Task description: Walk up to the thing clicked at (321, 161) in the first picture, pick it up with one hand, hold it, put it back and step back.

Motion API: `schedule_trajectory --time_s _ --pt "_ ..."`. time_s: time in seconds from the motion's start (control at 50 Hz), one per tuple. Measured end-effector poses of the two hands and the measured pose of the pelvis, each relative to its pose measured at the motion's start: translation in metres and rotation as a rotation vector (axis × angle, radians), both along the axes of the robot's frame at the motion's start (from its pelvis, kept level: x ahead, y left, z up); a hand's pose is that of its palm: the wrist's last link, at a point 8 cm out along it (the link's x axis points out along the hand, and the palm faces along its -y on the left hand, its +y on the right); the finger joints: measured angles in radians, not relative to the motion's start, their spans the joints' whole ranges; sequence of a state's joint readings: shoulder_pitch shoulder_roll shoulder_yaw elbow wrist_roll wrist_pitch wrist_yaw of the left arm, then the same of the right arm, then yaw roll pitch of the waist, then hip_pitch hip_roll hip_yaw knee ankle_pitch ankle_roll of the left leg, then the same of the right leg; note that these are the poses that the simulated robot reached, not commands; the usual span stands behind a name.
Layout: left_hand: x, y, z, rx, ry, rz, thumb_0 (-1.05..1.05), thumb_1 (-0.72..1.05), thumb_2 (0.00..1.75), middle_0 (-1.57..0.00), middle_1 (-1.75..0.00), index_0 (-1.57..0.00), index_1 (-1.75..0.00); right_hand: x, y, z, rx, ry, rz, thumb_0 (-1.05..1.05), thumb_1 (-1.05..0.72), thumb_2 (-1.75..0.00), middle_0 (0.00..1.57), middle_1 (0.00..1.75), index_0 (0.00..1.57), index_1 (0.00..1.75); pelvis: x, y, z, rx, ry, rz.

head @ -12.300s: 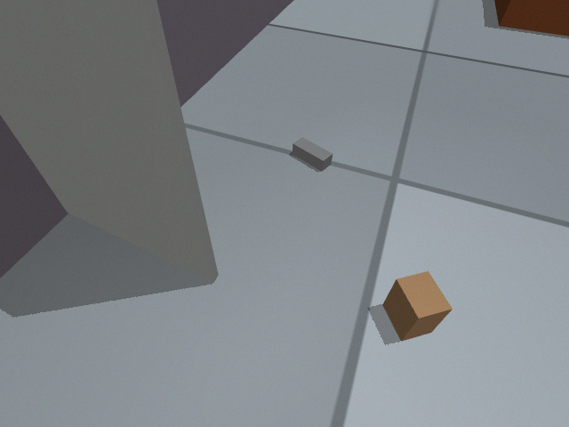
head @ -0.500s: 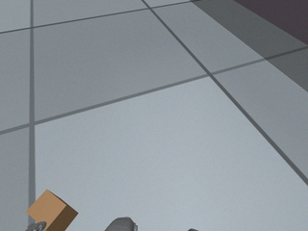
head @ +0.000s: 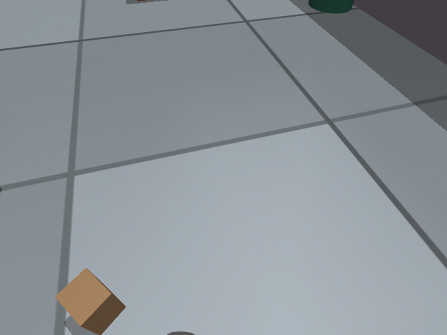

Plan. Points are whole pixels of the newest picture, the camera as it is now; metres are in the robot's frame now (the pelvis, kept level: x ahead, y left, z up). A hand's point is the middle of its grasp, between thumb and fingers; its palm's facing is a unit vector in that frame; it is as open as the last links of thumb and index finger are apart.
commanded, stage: walk up
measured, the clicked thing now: out of the picture +0.81 +1.34 -0.72
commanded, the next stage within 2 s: stand in 0.68 s
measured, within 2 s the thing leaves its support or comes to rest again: neither
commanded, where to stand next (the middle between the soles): +0.10 -0.03 m, yaw -2 degrees
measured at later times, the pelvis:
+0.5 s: pelvis +0.02 -0.01 +0.02, yaw +2 degrees
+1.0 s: pelvis +0.02 -0.02 +0.03, yaw +1 degrees
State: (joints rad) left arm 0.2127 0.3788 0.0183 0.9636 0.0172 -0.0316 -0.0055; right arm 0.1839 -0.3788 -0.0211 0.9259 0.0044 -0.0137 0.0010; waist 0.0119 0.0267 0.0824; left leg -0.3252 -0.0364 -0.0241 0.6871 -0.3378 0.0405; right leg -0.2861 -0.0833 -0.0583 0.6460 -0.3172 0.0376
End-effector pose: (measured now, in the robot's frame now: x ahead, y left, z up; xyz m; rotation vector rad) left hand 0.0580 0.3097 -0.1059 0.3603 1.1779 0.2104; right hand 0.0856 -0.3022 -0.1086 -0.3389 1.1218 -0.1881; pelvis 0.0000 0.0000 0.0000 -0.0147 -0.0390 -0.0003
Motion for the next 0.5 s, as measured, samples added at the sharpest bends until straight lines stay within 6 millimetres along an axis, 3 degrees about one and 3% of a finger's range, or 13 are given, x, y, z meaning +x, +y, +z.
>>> schedule_trajectory --time_s 0.18,0.5 --pt "0.016 0.0 0.007 -0.012 -0.042 0.019 0.01 0.9 0.9 -0.2 -0.3 -0.2 -0.3 0.012 0.011 0.006 0.031 0.018 0.03 0.0 -0.91 -0.9 0.2 0.3 0.2 0.3 0.008 -0.002 0.009 -0.001 0.006 0.016" --pt "0.03 -0.013 0.008 -0.04 -0.016 0.046 0.01 0.9 0.9 -0.2 -0.3 -0.2 -0.3 0.033 -0.007 0.022 -0.009 0.041 0.018 0.0 -0.91 -0.9 0.2 0.3 0.2 0.3 0.02 -0.01 0.02 0.006 0.004 0.039"
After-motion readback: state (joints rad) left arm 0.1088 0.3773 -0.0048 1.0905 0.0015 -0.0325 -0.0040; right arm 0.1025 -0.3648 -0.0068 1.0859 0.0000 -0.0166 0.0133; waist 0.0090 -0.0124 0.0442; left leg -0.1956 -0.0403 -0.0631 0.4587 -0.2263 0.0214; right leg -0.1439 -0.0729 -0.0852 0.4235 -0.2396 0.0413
